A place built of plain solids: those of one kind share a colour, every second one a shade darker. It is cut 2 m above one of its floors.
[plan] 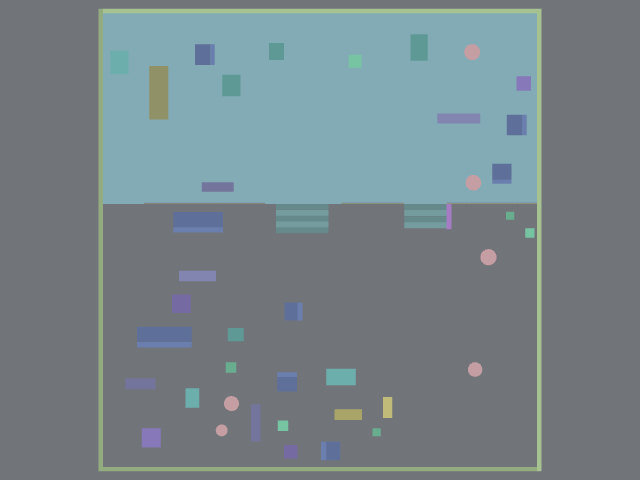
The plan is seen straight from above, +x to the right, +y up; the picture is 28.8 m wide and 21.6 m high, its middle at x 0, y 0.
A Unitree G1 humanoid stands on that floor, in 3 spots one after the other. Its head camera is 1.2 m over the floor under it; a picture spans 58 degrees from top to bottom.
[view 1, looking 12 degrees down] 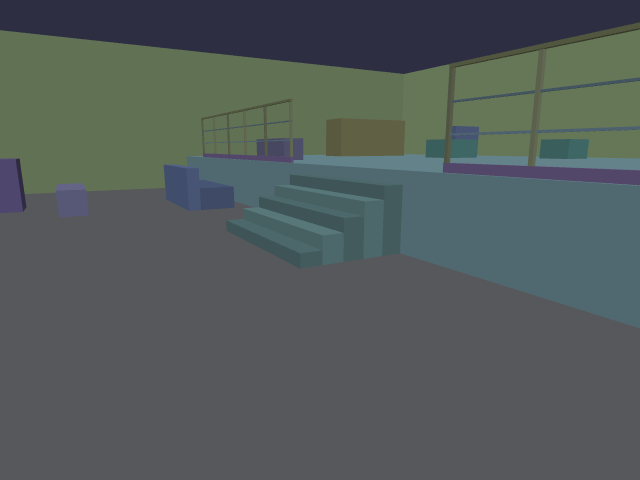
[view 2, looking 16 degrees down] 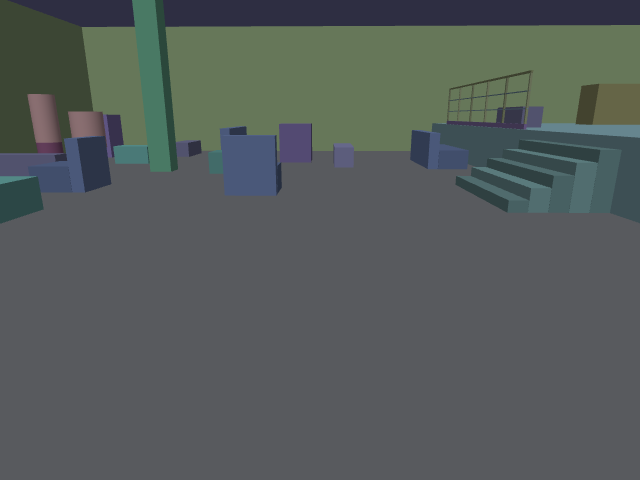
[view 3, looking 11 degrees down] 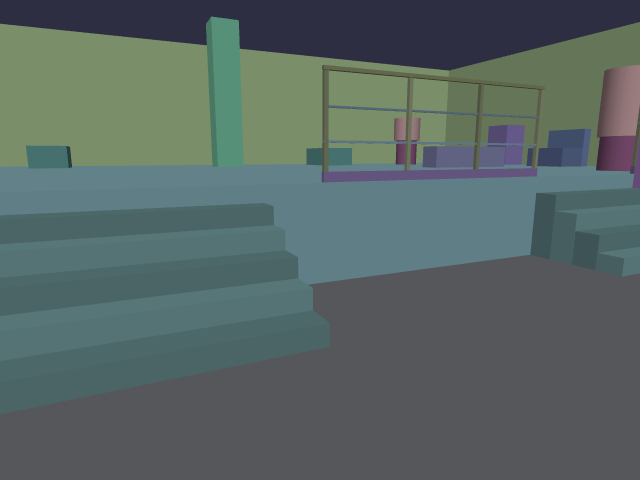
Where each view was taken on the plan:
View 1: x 4.16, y -1.64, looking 150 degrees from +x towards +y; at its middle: tread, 4.52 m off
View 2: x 5.89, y -2.01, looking -179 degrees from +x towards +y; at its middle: ground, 4.35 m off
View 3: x -0.77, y -2.01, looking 65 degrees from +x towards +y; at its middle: floor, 4.08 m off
